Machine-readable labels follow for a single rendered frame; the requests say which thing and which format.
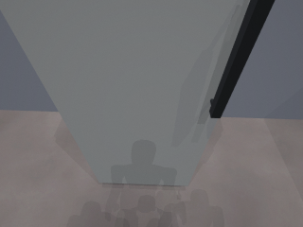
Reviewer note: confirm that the fridge door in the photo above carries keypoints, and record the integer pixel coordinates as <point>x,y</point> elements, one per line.
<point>131,79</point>

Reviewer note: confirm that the handle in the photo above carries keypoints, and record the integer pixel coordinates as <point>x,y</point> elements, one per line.
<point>251,26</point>

